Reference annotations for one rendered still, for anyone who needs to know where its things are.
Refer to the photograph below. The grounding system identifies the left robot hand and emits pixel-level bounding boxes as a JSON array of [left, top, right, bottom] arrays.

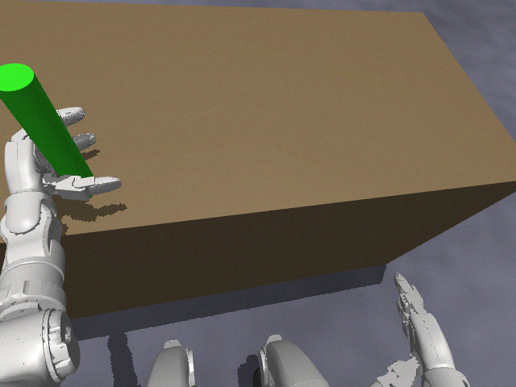
[[4, 107, 122, 201]]

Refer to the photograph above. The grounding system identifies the can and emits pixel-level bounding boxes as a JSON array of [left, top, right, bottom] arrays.
[[0, 63, 94, 197]]

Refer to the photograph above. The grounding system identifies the left robot arm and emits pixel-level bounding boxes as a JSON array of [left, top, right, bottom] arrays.
[[0, 191, 81, 387]]

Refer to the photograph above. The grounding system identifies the right robot arm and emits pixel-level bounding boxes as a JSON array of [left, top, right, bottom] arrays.
[[422, 368, 470, 387]]

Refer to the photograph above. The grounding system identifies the right robot hand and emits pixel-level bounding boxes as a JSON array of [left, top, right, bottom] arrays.
[[369, 273, 456, 387]]

